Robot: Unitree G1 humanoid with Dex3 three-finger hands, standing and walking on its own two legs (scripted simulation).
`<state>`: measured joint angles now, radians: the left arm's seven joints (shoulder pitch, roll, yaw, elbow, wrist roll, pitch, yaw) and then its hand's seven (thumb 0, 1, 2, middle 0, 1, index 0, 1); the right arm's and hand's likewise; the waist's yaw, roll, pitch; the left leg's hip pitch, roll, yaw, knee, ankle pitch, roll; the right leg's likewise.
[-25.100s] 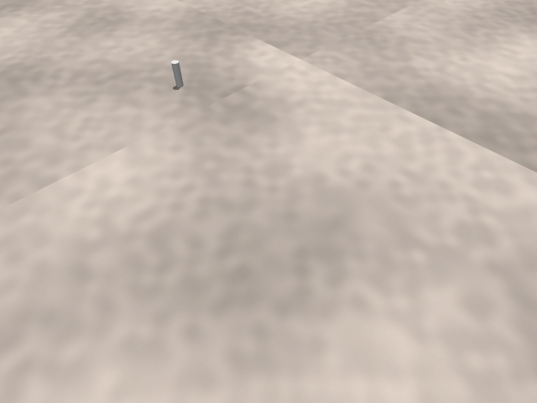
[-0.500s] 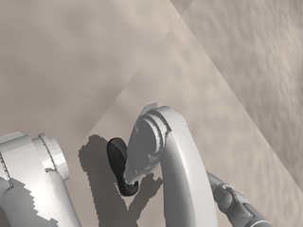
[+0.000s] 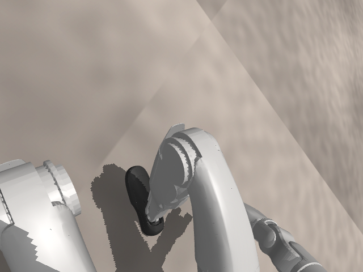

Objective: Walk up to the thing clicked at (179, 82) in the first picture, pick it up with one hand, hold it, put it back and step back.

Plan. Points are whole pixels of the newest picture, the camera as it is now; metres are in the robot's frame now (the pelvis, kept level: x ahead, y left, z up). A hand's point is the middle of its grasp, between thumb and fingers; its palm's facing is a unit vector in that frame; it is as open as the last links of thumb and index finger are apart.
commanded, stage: withdraw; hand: left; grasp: from the side
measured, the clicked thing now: out of the picture +0.46 +0.32 -0.21
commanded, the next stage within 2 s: rise in 0.42 s
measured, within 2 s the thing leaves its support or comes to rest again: neither
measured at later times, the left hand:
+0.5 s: hand out of the picture +0.45 +0.39 -0.11, palm faces +0.46 -0.89 -0.06, open 17.5 cm
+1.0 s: hand out of the picture +0.34 +0.44 +0.01, palm faces +0.39 -0.78 -0.49, open 17.2 cm
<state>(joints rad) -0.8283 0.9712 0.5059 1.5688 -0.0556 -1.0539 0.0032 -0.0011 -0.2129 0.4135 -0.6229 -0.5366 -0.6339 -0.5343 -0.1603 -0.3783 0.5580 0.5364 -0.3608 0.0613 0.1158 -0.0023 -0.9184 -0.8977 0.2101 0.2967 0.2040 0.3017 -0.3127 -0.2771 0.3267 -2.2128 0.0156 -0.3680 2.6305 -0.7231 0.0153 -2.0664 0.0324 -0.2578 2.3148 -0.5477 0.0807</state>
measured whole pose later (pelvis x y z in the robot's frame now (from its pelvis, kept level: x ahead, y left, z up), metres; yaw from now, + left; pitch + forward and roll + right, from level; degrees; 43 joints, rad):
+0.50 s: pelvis +0.00 +0.00 +0.01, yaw +2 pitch +17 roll -18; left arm -0.76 0.98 0.60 1.30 -0.09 -0.86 -0.16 -0.01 -0.58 0.05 -0.08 -0.05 -0.09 -0.05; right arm -0.06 -0.37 0.45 0.56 -0.28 0.10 0.09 0.00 -0.91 -0.90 0.21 0.30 0.21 0.30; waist -0.25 -0.20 0.24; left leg -2.23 0.02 -0.31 2.59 -0.70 0.03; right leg -2.09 0.02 -0.22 2.31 -0.55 0.06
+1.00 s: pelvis +0.01 -0.01 +0.08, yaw +9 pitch +31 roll -9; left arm -0.53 0.75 0.45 0.91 0.12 -0.23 -0.05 -0.01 -0.51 0.10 -0.08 -0.07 -0.08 -0.08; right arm 0.12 -0.29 0.08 0.60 -0.03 0.17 0.07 0.00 -0.91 -0.90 0.21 0.30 0.20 0.30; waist -0.09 0.00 -0.09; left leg -2.16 0.03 -0.09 2.28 -0.67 0.05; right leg -2.11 -0.03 -0.06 2.14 -0.59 0.04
